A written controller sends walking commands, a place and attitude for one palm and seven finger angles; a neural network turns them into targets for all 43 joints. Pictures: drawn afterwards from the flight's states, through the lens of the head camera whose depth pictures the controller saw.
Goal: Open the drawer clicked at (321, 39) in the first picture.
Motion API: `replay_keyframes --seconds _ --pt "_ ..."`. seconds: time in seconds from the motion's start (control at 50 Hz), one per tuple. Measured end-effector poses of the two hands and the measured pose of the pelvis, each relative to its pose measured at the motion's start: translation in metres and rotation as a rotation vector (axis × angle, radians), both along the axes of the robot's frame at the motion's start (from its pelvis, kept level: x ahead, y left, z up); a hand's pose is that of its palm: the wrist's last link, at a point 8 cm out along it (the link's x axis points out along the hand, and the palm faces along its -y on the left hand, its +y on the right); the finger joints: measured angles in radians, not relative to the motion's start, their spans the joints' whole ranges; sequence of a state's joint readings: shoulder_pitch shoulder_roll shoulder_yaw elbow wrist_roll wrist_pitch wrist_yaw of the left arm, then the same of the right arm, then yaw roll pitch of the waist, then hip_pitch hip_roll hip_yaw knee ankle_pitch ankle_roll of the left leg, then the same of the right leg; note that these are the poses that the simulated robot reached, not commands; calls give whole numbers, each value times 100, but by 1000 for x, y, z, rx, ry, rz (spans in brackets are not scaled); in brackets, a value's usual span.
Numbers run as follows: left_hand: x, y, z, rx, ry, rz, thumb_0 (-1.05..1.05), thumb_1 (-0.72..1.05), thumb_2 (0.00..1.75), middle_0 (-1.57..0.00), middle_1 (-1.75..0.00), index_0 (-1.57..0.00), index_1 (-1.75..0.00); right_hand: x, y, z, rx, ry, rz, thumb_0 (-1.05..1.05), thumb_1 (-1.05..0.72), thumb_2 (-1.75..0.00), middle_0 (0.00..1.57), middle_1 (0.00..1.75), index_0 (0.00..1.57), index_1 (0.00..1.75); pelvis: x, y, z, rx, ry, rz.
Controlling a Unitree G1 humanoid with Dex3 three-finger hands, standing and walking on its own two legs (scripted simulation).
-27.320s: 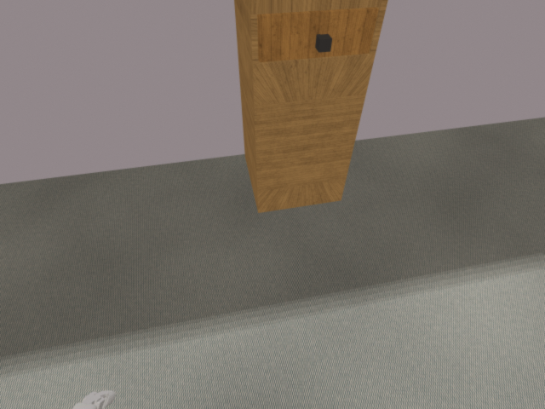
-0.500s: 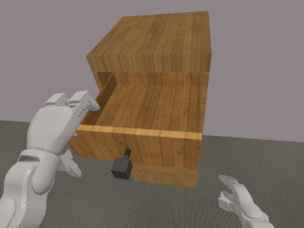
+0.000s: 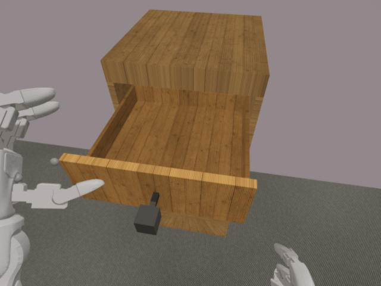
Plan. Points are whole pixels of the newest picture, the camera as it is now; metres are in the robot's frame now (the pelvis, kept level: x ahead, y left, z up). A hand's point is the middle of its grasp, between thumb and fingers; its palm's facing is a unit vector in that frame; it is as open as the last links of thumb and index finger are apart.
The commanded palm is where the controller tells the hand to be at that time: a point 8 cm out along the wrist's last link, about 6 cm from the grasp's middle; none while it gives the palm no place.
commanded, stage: draw the hand back to the body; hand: left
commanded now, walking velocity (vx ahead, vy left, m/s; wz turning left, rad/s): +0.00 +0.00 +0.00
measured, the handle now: (151, 210) +0.25 +0.12 +0.05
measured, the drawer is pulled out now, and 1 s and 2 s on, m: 0.29 0.29 0.29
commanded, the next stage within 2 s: step back with the hand held close in 0.62 s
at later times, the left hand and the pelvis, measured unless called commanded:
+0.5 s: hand (34, 168) +0.19 +0.23 +0.24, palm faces +0.48 -0.81 -0.35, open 8.1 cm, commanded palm +0.13 +0.28 +0.24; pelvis +0.01 +0.00 +0.00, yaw +0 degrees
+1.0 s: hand (49, 180) +0.18 +0.22 +0.23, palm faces +0.37 -0.78 -0.51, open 7.4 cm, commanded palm +0.11 +0.28 +0.24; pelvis -0.02 +0.00 +0.00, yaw +0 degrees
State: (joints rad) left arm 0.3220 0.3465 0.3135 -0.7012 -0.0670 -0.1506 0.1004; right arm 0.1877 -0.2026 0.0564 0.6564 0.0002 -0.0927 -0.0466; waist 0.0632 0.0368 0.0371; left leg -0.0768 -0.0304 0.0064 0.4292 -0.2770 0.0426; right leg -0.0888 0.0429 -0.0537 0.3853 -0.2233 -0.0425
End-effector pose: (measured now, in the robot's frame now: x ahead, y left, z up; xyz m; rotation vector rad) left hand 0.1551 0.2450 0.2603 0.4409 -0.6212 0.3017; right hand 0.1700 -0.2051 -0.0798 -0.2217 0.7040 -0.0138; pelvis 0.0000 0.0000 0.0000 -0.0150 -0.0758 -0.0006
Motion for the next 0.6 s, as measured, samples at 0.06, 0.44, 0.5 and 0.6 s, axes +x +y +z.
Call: replay_keyframes --seconds 0.06,0.44,0.5,0.6 --pt "8 3 -7 -10 36 -6 -1 -4 50 -27 -89 -27 -90 0 -4 0 -3 4 -21 2 -90 -90 20 30 21 30 2 1 0 1 6 -6" --pt "-6 31 -7 22 86 141 0 62 78 -23 -47 -23 -48 35 -2 12 14 -73 -18 2 -90 -90 20 30 20 30 6 -1 0 -2 15 2" --pt "-7 27 -12 0 102 135 0 72 82 -22 -41 -22 -41 35 -1 13 18 -76 -9 2 -90 -90 20 30 20 30 5 -2 0 0 15 4" --pt "-10 20 -14 -1 116 115 1 81 86 -21 -34 -21 -35 31 -1 13 20 -79 -8 2 -90 -90 20 30 21 30 4 -5 0 -1 9 4"
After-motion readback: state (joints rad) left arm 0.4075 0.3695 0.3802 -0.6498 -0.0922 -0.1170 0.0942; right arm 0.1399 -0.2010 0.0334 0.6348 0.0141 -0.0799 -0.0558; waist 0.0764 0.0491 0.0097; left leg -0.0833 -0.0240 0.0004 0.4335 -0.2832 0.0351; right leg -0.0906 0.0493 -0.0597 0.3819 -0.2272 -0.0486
